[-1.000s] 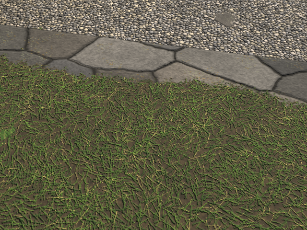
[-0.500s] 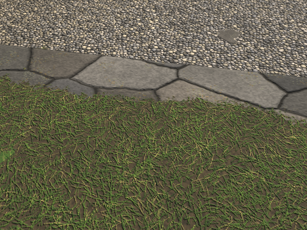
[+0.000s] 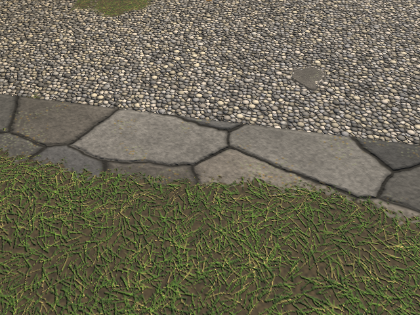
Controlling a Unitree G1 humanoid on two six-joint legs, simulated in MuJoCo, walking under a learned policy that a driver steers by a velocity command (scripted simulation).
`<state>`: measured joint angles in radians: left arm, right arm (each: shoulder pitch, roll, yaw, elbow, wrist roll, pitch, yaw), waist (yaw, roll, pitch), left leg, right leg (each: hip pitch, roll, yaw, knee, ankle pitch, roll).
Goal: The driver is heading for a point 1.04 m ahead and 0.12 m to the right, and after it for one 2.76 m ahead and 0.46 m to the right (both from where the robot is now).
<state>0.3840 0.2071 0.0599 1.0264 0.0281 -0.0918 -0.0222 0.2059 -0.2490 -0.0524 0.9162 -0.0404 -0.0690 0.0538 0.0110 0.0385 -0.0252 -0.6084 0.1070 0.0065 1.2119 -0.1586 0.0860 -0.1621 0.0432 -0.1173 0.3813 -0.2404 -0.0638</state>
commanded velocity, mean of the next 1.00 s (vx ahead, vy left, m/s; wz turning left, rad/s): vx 0.96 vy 0.00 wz -0.08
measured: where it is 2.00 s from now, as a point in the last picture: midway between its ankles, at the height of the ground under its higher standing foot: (232, 161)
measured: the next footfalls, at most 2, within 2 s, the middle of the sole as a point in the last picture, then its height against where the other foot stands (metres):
left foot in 0.32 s outside the picture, level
right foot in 0.78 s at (245, 211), level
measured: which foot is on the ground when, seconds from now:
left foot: up 0.00-0.30, down 0.32-0.80, up 0.82-1.00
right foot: down 0.00-0.34, up 0.36-0.76, down 0.78-1.00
